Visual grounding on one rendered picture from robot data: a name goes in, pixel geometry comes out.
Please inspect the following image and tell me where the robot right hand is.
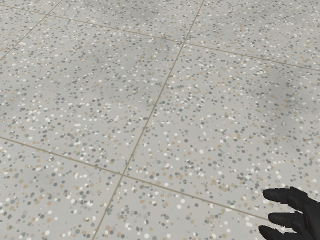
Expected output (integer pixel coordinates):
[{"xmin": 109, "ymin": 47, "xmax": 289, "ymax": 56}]
[{"xmin": 258, "ymin": 186, "xmax": 320, "ymax": 240}]

